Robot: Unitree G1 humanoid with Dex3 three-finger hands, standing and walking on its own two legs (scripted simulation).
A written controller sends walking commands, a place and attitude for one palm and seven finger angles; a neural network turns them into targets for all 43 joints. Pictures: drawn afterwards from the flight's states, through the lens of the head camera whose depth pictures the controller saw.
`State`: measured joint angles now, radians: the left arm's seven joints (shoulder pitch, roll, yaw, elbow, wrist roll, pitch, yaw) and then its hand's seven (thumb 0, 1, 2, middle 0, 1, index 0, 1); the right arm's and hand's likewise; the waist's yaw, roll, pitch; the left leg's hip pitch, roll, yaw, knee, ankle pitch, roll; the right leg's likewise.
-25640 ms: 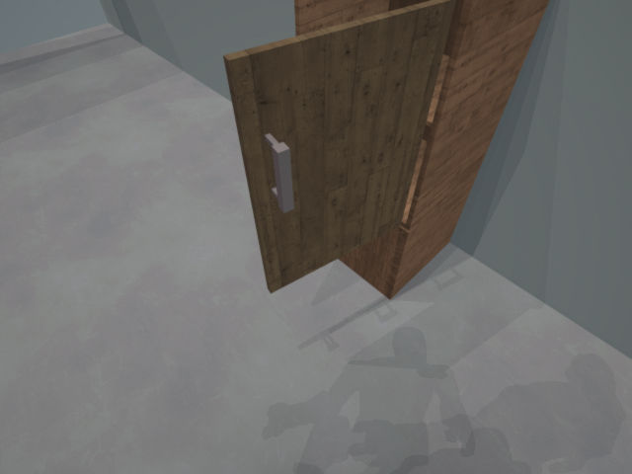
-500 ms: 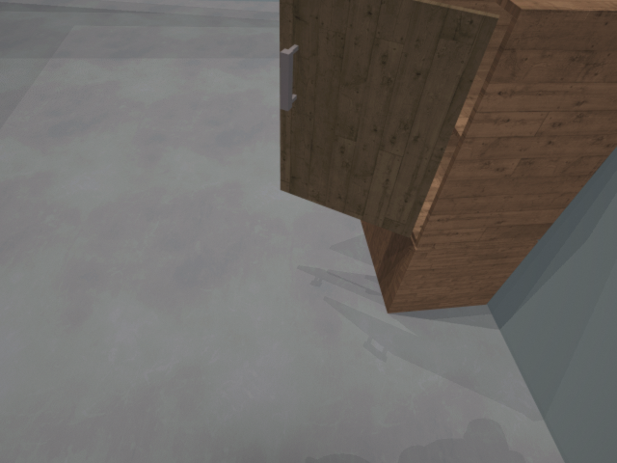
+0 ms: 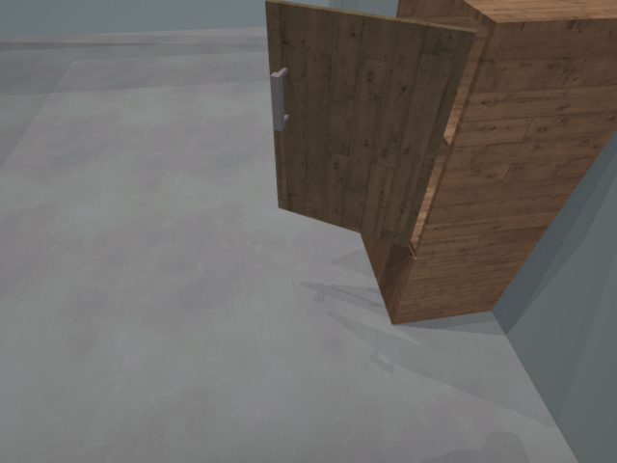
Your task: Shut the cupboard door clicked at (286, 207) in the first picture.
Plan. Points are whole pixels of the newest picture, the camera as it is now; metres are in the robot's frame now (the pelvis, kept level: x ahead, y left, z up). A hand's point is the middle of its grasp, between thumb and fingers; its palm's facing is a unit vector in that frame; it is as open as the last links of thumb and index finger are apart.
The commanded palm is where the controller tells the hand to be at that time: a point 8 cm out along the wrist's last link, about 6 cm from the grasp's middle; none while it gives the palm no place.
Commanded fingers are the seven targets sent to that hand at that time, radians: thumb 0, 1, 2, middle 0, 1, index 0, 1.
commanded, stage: let the arm hang, fingers relaxed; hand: left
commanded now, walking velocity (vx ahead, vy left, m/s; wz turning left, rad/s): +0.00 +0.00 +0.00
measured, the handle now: (281, 99) +0.89 +0.11 +0.04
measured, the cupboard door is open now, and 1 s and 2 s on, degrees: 58 58 58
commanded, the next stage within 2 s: look to check the result in 0.20 s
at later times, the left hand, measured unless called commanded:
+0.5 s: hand out of the picture -0.04 +0.17 -0.17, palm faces +0.04 -0.98 -0.18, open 7.4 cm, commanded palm none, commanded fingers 0.00 0.90 0.90 -0.20 -0.30 -0.20 -0.30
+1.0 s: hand out of the picture +0.00 +0.17 -0.18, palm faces +0.04 -0.98 -0.19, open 7.4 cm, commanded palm none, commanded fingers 0.00 0.90 0.90 -0.20 -0.30 -0.20 -0.30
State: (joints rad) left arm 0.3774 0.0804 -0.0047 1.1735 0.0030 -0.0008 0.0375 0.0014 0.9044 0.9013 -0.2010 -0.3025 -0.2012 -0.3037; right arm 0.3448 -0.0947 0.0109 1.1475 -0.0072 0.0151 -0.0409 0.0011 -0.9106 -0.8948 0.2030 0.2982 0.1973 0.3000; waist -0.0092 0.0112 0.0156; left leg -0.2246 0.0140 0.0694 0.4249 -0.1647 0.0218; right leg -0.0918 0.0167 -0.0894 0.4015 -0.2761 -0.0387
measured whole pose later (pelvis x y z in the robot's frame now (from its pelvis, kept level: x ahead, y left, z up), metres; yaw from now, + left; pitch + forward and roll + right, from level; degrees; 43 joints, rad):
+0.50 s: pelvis +0.01 +0.01 +0.00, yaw -1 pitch -2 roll +0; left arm 0.36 0.11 0.01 1.16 0.01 -0.01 0.04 0.00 0.90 0.90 -0.20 -0.30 -0.20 -0.30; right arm 0.33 -0.12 0.01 1.14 -0.01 0.01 -0.04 0.00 -0.91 -0.89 0.20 0.30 0.20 0.30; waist -0.01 0.01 0.02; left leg -0.21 0.00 0.09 0.41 -0.17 0.03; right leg -0.09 0.00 -0.07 0.40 -0.28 -0.03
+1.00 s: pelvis +0.01 +0.00 +0.00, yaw +0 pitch -2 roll +0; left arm 0.31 0.12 0.01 1.14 0.01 0.00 0.04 0.00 0.90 0.90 -0.20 -0.30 -0.20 -0.30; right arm 0.29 -0.14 0.00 1.12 -0.01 0.01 -0.04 0.00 -0.91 -0.89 0.20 0.30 0.20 0.30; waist -0.02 0.01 0.03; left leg -0.21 0.00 0.07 0.42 -0.18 0.03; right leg -0.08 0.00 -0.08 0.40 -0.29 -0.03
